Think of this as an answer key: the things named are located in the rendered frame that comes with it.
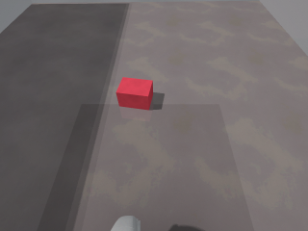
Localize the left robot thigh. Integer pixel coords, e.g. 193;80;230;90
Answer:
111;216;141;231

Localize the carton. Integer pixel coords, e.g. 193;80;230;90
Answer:
116;77;153;111

